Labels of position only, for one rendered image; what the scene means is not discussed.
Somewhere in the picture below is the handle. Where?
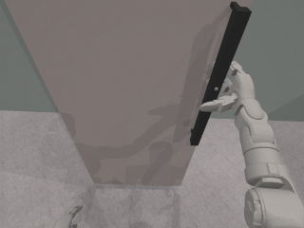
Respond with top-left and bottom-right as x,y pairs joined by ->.
190,1 -> 252,146

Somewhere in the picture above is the robot right upper arm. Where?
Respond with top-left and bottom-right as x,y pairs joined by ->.
244,187 -> 304,228

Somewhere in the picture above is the robot right hand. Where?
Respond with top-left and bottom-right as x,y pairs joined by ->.
199,61 -> 256,113

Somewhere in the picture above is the fridge door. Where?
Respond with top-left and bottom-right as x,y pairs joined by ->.
4,0 -> 253,186

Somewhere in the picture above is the robot left hand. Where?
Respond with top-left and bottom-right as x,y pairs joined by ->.
53,202 -> 84,228

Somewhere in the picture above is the right robot forearm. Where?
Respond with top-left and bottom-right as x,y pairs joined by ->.
233,99 -> 304,211

